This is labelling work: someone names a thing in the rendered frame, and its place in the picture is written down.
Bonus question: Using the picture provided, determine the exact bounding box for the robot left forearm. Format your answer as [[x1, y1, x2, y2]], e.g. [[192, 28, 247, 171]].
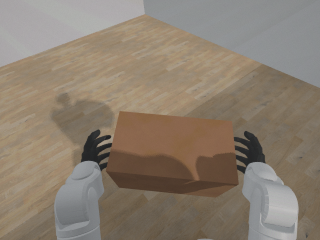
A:
[[54, 161, 104, 240]]

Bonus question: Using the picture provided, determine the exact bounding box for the robot right forearm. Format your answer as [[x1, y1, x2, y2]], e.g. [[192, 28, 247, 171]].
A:
[[242, 162, 299, 240]]

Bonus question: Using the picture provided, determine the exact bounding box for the carton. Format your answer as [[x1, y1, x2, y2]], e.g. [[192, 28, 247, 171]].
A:
[[106, 111, 239, 198]]

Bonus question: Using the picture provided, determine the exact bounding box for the robot left hand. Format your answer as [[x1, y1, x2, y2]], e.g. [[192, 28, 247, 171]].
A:
[[81, 129, 112, 171]]

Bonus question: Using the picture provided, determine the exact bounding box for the robot right hand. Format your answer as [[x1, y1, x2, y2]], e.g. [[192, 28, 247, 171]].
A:
[[234, 131, 266, 174]]

